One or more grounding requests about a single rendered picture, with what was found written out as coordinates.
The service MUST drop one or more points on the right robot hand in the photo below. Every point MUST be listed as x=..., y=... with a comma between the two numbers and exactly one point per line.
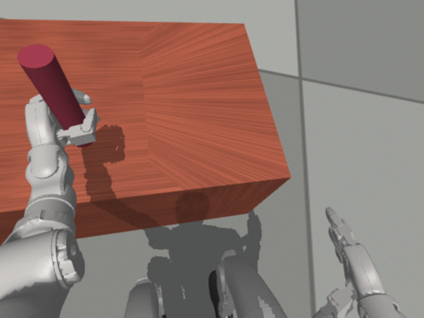
x=362, y=277

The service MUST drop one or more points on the right robot foot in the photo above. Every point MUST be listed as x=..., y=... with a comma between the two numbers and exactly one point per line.
x=214, y=293

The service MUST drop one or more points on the right robot arm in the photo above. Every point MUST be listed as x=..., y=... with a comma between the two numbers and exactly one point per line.
x=378, y=306

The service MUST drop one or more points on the left robot hand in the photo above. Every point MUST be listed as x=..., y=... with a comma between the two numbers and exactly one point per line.
x=43, y=128

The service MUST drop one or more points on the left robot arm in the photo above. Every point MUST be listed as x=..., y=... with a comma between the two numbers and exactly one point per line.
x=40, y=260

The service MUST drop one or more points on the can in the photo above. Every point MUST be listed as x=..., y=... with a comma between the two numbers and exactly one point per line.
x=43, y=69

